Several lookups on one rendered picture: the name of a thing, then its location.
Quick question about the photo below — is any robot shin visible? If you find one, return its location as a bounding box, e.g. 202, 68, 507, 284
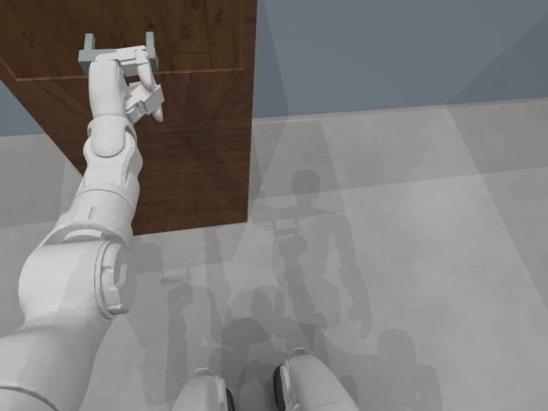
283, 348, 307, 411
194, 368, 215, 378

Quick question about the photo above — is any robot left upper arm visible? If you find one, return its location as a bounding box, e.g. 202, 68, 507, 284
0, 240, 137, 411

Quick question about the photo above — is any left robot shin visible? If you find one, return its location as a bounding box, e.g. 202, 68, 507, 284
194, 368, 215, 378

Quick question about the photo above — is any robot left hand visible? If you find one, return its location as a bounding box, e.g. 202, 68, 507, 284
88, 45, 164, 126

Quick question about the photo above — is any drawer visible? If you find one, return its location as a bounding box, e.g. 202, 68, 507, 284
0, 0, 241, 78

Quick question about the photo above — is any left robot forearm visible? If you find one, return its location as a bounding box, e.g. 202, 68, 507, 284
18, 116, 143, 316

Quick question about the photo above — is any right robot shin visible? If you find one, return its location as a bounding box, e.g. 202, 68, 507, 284
283, 348, 307, 411

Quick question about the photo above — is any cabinet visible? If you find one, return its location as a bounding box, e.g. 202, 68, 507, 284
0, 0, 258, 235

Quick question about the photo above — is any handle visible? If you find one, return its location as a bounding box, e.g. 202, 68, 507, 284
78, 32, 158, 74

